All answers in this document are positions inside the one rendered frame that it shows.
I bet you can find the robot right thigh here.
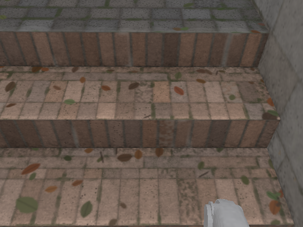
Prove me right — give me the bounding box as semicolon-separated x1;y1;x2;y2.
204;200;250;227

